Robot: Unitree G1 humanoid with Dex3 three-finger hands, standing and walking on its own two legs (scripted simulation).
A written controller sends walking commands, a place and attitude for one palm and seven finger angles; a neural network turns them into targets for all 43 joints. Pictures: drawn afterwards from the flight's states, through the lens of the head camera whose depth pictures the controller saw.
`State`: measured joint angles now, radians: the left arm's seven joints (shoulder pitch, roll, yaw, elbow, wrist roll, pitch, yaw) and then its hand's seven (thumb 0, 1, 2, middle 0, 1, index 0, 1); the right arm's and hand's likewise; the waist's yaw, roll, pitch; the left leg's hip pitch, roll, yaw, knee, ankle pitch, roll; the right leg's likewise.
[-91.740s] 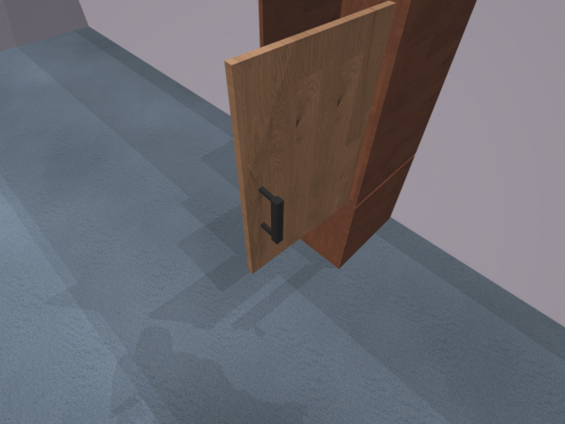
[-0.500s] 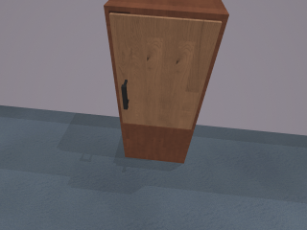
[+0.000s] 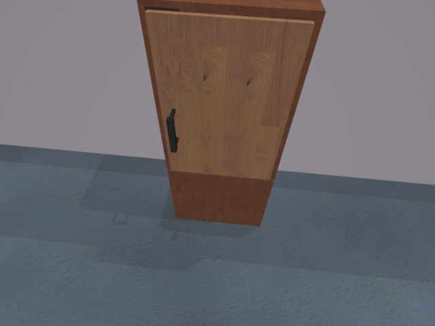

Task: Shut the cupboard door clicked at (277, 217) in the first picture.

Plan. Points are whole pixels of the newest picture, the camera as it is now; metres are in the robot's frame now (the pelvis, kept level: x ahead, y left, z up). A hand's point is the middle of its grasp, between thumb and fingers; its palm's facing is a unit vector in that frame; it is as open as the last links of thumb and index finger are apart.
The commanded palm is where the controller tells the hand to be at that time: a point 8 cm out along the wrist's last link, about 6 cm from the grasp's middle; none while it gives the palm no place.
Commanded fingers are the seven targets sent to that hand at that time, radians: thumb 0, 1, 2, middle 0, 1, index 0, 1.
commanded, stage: look to check the result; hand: left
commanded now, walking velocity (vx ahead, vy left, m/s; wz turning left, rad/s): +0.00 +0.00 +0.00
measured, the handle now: (173, 131) +0.70 +0.19 -0.11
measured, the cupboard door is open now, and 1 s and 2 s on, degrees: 0 0 0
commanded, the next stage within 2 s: stand and wait in 0.08 s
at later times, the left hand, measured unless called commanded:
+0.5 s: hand out of the picture +0.01 +0.18 -0.18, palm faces +0.03 -0.98 -0.19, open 7.4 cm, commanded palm none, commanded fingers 0.00 0.90 0.90 -0.20 -0.30 -0.20 -0.30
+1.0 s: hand out of the picture +0.00 +0.17 -0.18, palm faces +0.03 -0.98 -0.18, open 7.4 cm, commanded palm none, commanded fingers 0.00 0.90 0.90 -0.20 -0.30 -0.20 -0.30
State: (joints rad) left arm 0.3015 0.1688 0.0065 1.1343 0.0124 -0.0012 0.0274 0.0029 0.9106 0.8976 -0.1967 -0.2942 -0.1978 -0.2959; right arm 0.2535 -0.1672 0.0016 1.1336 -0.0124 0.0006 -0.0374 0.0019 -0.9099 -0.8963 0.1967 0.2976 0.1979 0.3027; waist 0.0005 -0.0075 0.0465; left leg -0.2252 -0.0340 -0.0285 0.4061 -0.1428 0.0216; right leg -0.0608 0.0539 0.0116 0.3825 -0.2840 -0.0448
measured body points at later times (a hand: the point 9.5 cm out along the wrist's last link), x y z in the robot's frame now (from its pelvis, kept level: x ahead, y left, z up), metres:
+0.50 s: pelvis +0.02 +0.00 +0.00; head +0.02 +0.00 +0.45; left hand +0.01 +0.23 -0.16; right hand +0.04 -0.23 -0.16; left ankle +0.05 +0.10 -0.74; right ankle -0.05 -0.09 -0.74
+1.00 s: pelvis +0.02 +0.00 +0.00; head +0.03 +0.00 +0.45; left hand +0.00 +0.22 -0.16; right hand +0.02 -0.23 -0.16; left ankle +0.05 +0.10 -0.74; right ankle -0.05 -0.09 -0.74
